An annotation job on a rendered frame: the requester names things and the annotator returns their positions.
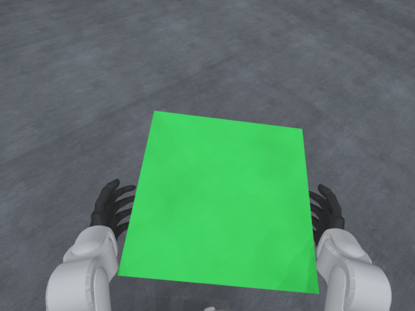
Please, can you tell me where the left robot hand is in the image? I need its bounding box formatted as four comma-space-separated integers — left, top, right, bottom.
90, 179, 136, 241

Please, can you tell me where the carton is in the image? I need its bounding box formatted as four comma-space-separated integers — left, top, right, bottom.
118, 111, 319, 294

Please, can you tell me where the left robot forearm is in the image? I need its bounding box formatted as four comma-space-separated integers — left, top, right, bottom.
45, 225, 119, 311

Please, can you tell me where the right robot hand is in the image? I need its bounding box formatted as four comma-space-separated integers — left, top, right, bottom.
309, 184, 345, 246

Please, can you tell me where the right robot forearm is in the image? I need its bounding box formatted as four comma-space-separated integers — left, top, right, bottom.
316, 228, 392, 311

